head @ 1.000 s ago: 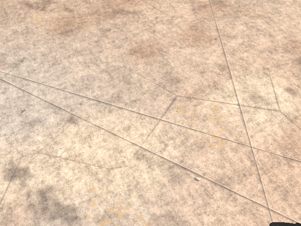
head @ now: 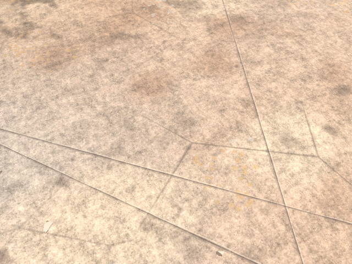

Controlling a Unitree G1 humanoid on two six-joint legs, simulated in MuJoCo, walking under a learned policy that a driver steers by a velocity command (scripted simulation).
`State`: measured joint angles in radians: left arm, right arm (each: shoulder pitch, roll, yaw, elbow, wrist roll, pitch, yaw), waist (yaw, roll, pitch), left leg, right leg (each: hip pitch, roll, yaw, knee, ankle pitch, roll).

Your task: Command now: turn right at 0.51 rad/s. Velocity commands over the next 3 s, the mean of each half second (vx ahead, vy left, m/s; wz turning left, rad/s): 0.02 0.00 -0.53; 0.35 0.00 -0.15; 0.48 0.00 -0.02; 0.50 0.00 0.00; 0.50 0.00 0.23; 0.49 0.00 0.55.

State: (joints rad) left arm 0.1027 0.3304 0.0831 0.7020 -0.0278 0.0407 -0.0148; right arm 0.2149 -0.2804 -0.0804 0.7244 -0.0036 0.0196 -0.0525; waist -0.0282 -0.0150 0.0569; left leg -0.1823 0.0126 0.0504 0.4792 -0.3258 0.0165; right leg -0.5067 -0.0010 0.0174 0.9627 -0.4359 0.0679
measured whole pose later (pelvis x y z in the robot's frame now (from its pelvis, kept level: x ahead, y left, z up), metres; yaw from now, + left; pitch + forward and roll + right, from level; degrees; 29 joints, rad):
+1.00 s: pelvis +0.16 -0.12 -0.01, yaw -19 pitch +3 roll +0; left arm 0.07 0.28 0.04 0.62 -0.03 -0.07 -0.04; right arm 0.47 -0.30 -0.06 0.82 0.03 -0.05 0.00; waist -0.10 -0.01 0.01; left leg 0.03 0.06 -0.02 0.36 -0.43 -0.04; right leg -0.44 0.00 -0.02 0.51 -0.12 -0.04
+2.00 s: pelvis +0.67 -0.31 +0.00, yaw -20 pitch +2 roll +2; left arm 0.07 0.26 0.02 0.70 -0.01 -0.08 -0.04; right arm 0.37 -0.30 -0.06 0.85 0.02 -0.06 0.01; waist -0.08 -0.04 0.02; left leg 0.04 -0.04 0.04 0.26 -0.33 0.01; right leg -0.55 -0.06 0.01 0.53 -0.01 -0.02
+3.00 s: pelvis +1.21 -0.44 +0.00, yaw +7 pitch +2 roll +0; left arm 0.02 0.28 0.04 0.70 0.01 -0.10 -0.02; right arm 0.34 -0.30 -0.08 0.72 0.02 -0.03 -0.02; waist -0.08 -0.04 0.03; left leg -0.12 -0.12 -0.18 0.43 -0.33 0.07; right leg -0.57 -0.03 0.10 0.52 0.03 0.06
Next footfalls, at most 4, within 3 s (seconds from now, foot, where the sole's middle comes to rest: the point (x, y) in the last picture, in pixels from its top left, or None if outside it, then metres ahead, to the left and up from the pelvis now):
0.12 right None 0.06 -0.15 -0.77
0.58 left None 0.10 0.07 -0.77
1.00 right None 0.24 -0.27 -0.77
1.52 left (220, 214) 0.63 -0.17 -0.77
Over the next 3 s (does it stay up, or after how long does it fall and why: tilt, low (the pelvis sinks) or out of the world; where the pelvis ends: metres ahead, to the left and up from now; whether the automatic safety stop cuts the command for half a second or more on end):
stays up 1.21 -0.44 0.00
